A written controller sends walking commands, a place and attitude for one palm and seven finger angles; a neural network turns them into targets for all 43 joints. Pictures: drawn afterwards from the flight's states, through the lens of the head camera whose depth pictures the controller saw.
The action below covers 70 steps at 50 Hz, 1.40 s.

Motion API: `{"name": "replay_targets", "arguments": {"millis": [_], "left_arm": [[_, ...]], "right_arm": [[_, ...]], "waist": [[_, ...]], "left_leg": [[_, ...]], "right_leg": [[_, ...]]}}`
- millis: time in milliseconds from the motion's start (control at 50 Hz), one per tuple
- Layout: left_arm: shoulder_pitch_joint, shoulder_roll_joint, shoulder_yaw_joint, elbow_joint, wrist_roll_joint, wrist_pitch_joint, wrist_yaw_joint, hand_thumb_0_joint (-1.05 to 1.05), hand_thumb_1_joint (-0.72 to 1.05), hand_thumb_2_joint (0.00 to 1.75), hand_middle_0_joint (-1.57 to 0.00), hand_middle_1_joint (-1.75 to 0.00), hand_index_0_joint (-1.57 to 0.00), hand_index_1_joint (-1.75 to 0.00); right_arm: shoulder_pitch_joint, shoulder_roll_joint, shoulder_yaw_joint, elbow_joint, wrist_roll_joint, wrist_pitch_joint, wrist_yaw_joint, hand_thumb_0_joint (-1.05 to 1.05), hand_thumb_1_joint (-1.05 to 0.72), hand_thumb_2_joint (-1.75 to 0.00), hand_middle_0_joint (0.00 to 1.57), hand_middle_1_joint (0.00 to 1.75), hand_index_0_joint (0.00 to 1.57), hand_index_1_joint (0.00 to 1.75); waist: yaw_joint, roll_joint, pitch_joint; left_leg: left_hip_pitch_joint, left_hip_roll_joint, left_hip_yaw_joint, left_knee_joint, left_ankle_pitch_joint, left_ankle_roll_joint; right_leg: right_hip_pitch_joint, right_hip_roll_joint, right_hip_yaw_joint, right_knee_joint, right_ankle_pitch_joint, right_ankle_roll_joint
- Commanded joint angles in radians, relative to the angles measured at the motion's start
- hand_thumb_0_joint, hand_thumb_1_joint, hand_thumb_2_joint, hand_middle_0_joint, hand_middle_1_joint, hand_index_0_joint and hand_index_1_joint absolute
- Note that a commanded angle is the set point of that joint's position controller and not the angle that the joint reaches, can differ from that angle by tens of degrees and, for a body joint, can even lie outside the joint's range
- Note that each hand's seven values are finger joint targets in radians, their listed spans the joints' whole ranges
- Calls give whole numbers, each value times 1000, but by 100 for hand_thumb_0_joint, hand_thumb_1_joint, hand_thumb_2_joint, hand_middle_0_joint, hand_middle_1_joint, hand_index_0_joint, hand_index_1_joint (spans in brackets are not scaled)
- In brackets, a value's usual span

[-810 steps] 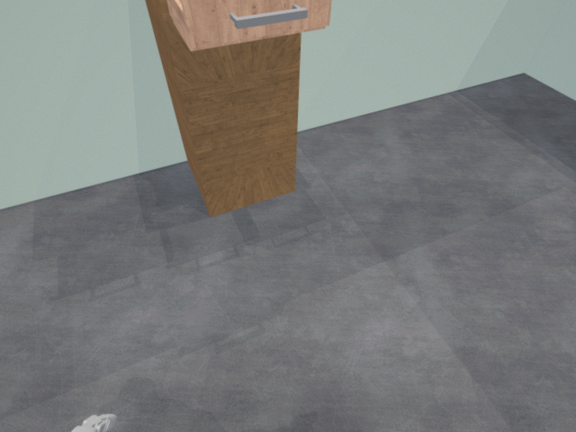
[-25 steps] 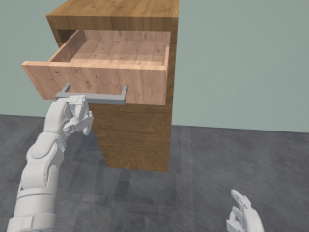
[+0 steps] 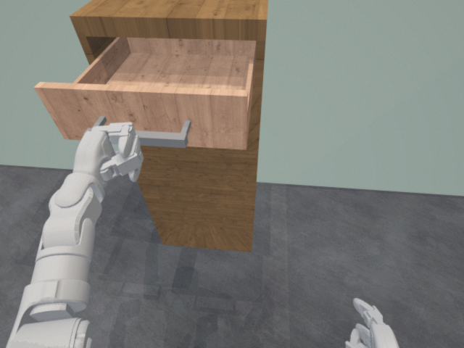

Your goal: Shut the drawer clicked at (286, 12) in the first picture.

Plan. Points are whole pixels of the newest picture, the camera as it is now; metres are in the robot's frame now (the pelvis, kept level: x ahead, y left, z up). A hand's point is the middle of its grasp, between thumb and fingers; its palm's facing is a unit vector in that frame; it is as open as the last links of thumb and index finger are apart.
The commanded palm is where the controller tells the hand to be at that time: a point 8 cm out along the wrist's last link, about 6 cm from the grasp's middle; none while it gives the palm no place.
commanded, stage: push the drawer shut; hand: left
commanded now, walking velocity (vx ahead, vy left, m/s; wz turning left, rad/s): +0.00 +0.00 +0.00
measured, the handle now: (139, 130) +0.44 +0.21 +0.16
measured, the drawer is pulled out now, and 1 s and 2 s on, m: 0.22 0.09 0.00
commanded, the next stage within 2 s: none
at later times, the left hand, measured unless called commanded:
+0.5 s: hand (147, 133) +0.43 +0.19 +0.16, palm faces -0.02 -1.00 -0.05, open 2.9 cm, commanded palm +0.43 +0.24 +0.16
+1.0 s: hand (153, 112) +0.50 +0.20 +0.16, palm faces -0.05 -1.00 -0.02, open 2.6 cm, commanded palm +0.50 +0.25 +0.16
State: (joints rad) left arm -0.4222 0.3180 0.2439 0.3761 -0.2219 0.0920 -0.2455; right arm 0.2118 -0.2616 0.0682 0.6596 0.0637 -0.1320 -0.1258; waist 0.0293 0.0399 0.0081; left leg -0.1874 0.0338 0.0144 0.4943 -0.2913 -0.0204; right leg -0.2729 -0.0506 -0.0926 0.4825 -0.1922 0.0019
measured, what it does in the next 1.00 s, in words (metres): stands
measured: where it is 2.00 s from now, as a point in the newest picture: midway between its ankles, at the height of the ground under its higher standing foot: outside the picture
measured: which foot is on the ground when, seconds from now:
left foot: down 0.00-1.00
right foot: down 0.00-1.00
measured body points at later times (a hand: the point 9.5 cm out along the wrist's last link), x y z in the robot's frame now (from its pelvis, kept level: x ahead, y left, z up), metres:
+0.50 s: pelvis -0.03 +0.00 -0.01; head +0.01 -0.01 +0.44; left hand +0.42 +0.25 +0.16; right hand +0.05 -0.26 -0.12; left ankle -0.02 +0.13 -0.74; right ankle +0.04 -0.12 -0.74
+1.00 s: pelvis -0.02 +0.01 -0.01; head +0.07 +0.01 +0.43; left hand +0.49 +0.26 +0.16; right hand +0.00 -0.26 -0.13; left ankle -0.02 +0.13 -0.74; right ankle +0.04 -0.12 -0.74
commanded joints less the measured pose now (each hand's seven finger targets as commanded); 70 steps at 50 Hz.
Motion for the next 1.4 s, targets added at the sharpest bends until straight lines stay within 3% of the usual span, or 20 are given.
{"name": "replay_targets", "arguments": {"millis": [0, 80, 120, 180, 300, 380, 420, 480, 540, 580, 620, 660, 760, 880, 960, 1020, 1060, 1120, 1280, 1380], "left_arm": [[-631, 179, -8, -92, 6, -93, 29, 0, 90, 90, -140, -160, -140, -160], [-737, 234, 9, 30, 17, -140, 29, 0, 90, 90, -140, -160, -140, -160], [-805, 211, -18, 72, 19, -170, 23, 0, 90, 90, -140, -160, -140, -160], [-848, 244, 0, 209, 18, -205, 15, 0, 90, 90, -140, -160, -140, -160], [-971, 315, 31, 368, 27, -282, -14, 0, 90, 90, -140, -160, -140, -160], [-1003, 364, 70, 436, 30, -317, -31, 0, 90, 90, -140, -160, -140, -160], [-1027, 354, 63, 440, 31, -333, -40, 0, 90, 90, -140, -160, -140, -160], [-1029, 381, 79, 500, 35, -336, -42, 0, 90, 90, -140, -160, -140, -160], [-1064, 377, 66, 517, 44, -338, -47, 0, 90, 90, -140, -160, -140, -160], [-1078, 404, 89, 531, 44, -339, -42, 0, 90, 90, -140, -160, -140, -160], [-1095, 449, 108, 557, 55, -335, -41, 0, 90, 90, -140, -160, -140, -160], [-1109, 414, 79, 579, 58, -330, -44, 0, 90, 90, -140, -160, -140, -160], [-1170, 433, 90, 584, 68, -339, -45, 0, 90, 90, -140, -160, -140, -160], [-1181, 524, 150, 681, 87, -330, -53, 0, 90, 90, -140, -160, -140, -160], [-1209, 562, 175, 683, 99, -334, -65, 0, 90, 90, -140, -160, -140, -160], [-1235, 537, 153, 680, 105, -335, -72, 0, 90, 90, -140, -160, -140, -160], [-1237, 554, 162, 703, 113, -331, -73, 0, 90, 90, -140, -160, -140, -160], [-1270, 539, 160, 664, 120, -334, -66, 0, 90, 90, -140, -160, -140, -160], [-1336, 495, 131, 675, 134, -325, -36, 0, 90, 90, -140, -160, -140, -160], [-1347, 544, 160, 741, 152, -319, -23, 0, 90, 90, -140, -160, -140, -160]], "right_arm": [[-74, -117, -44, -122, 2, -63, -9, 0, -90, -90, 20, 30, 20, 30], [-50, -128, -44, -101, 1, -74, -7, 0, -90, -90, 20, 30, 20, 30], [-39, -126, -43, -95, 2, -83, -3, 0, -90, -90, 20, 30, 20, 30], [-8, -137, -43, -76, 0, -90, -1, 0, -90, -90, 20, 30, 20, 30], [46, -149, -45, -62, -3, -104, 11, 0, -90, -90, 20, 30, 20, 30], [94, -163, -54, -57, -9, -106, 17, 0, -90, -90, 20, 30, 20, 30], [109, -163, -58, -58, -10, -108, 22, 0, -90, -90, 20, 30, 20, 30], [139, -174, -63, -47, -11, -104, 23, 0, -90, -90, 20, 30, 20, 30], [161, -178, -66, -42, -11, -100, 26, 0, -90, -90, 20, 30, 20, 30], [182, -186, -71, -37, -15, -99, 24, 0, -90, -90, 20, 30, 20, 30], [201, -192, -71, -30, -15, -92, 24, 0, -90, -90, 20, 30, 20, 30], [213, -192, -72, -27, -15, -89, 25, 0, -90, -90, 20, 30, 20, 30], [253, -196, -77, -17, -24, -85, 28, 0, -90, -90, 20, 30, 20, 30], [290, -209, -77, -12, -30, -59, 32, 0, -90, -90, 20, 30, 20, 30], [316, -210, -79, -19, -39, -39, 40, 0, -90, -90, 20, 30, 20, 30], [333, -206, -80, -20, -43, -22, 46, 0, -90, -90, 20, 30, 20, 30], [346, -211, -80, -20, -45, -9, 49, 0, -90, -90, 20, 30, 20, 30], [364, -204, -86, -20, -54, 5, 56, 0, -90, -90, 20, 30, 20, 30], [394, -204, -87, -6, -65, 34, 65, 0, -90, -90, 20, 30, 20, 30], [418, -212, -85, 4, -70, 49, 68, 0, -90, -90, 20, 30, 20, 30]], "waist": [[-86, -14, -210], [-95, -21, -230], [-103, 12, -251], [-118, -46, -230], [-132, -15, -268], [-139, -65, -296], [-140, -23, -314], [-152, -54, -290], [-161, 0, -290], [-170, -43, -309], [-174, -22, -312], [-188, -8, -296], [-202, 11, -360], [-214, -12, -338], [-213, 11, -403], [-226, 52, -418], [-230, 32, -404], [-228, 86, -473], [-256, 98, -448], [-268, 55, -430]], "left_leg": [[-22, -40, -10, -82, 32, 37], [-56, -44, -18, -78, -26, 38], [-58, -47, -20, -72, -29, 37], [-107, -46, -24, -62, -75, 40], [-174, -45, -24, -34, -94, 38], [-210, -43, -28, -21, -87, 40], [-205, -42, -23, -18, -81, 39], [-238, -40, -24, -16, -101, 42], [-236, -38, -21, -16, -115, 39], [-245, -37, -24, -10, -111, 43], [-268, -34, -21, -6, -124, 41], [-265, -32, -21, -6, -135, 40], [-242, -28, -24, 7, -80, 41], [-295, -26, -20, 31, -44, 45], [-282, -23, -18, 54, 19, 43], [-261, -21, -18, 68, 60, 42], [-267, -18, -26, 69, 64, 42], [-212, -19, -27, 86, 148, 40], [-183, -12, -44, 93, 186, 38], [-217, -8, -47, 102, 188, 41]], "right_leg": [[49, 36, 48, -83, -30, -13], [37, 32, 59, -81, -87, -13], [33, 30, 61, -70, -78, -16], [7, 31, 68, -70, -123, -10], [2, 26, 90, -43, -141, -9], [7, 31, 95, -30, -131, -5], [3, 31, 97, -22, -116, -5], [-20, 36, 98, -27, -135, -2], [-53, 38, 94, -19, -134, -4], [-51, 42, 95, -21, -133, 0], [-57, 40, 98, -19, -145, 2], [-89, 42, 94, -18, -143, 2], [-91, 48, 86, 0, -80, 3], [-95, 52, 90, 8, -48, 2], [-84, 53, 86, 32, 24, 1], [-108, 57, 80, 42, 65, -1], [-122, 59, 74, 45, 66, -3], [-119, 62, 67, 60, 131, -6], [-176, 67, 51, 59, 130, -10], [-176, 70, 51, 62, 139, -10]]}}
